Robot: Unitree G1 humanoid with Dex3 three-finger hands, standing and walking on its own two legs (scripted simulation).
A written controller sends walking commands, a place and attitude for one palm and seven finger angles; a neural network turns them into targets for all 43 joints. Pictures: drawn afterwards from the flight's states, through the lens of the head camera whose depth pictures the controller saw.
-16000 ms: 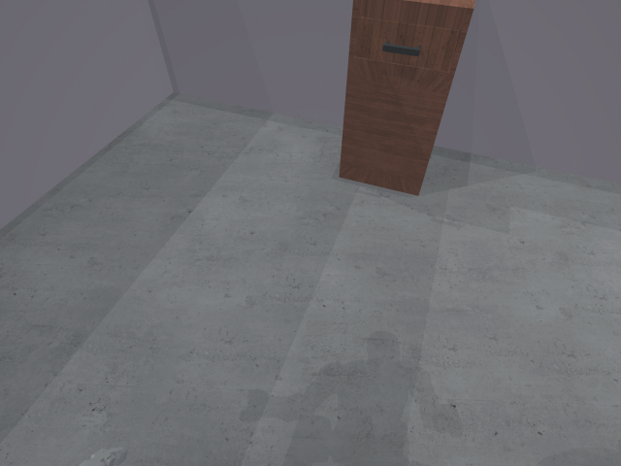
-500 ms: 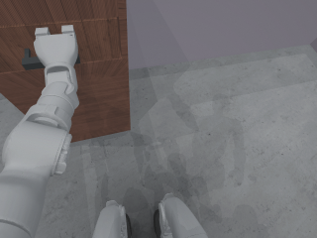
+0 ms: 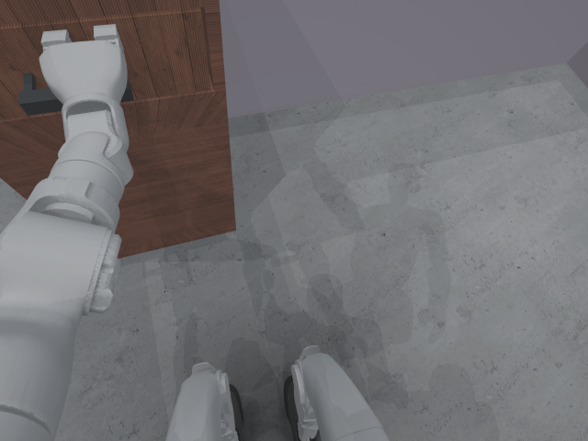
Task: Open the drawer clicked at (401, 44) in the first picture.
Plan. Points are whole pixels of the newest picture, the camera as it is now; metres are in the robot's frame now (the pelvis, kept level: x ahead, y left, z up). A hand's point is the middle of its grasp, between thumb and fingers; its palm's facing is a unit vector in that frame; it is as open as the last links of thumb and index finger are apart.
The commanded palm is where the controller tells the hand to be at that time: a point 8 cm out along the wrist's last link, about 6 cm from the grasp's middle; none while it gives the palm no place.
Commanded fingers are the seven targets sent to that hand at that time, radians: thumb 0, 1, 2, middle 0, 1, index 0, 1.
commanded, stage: lift the fingers back up to retry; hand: left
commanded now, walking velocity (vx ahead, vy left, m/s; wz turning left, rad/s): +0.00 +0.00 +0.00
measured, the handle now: (77, 85) +0.61 +0.20 +0.04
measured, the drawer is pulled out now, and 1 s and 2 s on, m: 0.00 0.00 0.00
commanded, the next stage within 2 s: re-aim the fingers above the handle in 0.74 s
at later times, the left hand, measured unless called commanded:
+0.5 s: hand (100, 98) +0.57 +0.17 +0.06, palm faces -0.05 -0.05 -1.00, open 13.5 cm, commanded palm +0.58 +0.17 +0.13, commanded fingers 0.00 -0.50 0.30 -0.30 -1.20 -0.30 -1.20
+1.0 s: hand (99, 95) +0.57 +0.17 +0.06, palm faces -0.06 -0.06 -1.00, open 13.3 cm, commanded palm +0.57 +0.18 +0.14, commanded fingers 0.00 -0.50 0.30 -0.30 -1.20 -0.30 -1.20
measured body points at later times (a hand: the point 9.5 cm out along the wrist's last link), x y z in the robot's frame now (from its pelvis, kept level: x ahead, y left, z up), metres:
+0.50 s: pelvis +0.04 +0.00 +0.05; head +0.18 +0.01 +0.48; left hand +0.57 +0.17 +0.11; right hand +0.01 -0.26 -0.06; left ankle +0.08 +0.08 -0.61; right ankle +0.07 -0.11 -0.61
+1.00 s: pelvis +0.09 -0.01 +0.08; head +0.21 -0.01 +0.52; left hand +0.57 +0.17 +0.12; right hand +0.11 -0.27 -0.05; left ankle +0.08 +0.08 -0.61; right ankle +0.07 -0.11 -0.61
